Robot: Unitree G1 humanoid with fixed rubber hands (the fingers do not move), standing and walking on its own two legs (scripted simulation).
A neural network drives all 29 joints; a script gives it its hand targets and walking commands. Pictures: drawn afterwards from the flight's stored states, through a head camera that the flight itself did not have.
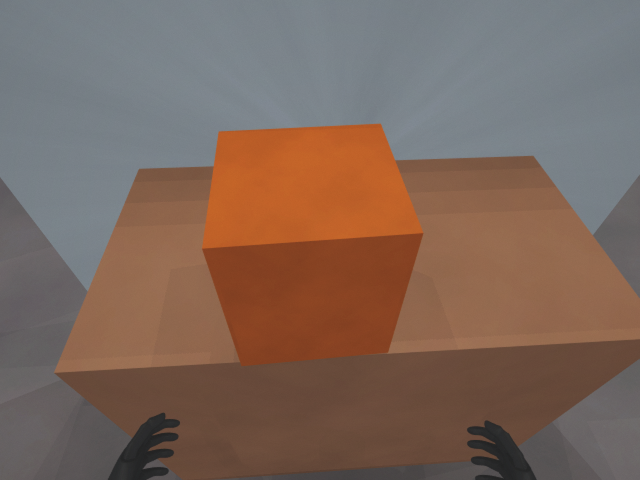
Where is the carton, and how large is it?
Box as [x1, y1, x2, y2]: [202, 124, 422, 365]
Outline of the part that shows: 380,124 219,131 202,249 241,365 387,352 419,246 422,231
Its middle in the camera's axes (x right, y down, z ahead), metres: -0.02 +0.01 +0.52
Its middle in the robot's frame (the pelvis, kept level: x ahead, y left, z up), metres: +0.40 +0.04 +0.08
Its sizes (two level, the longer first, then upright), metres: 0.210 0.200 0.250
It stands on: a pedestal, 0.71 m high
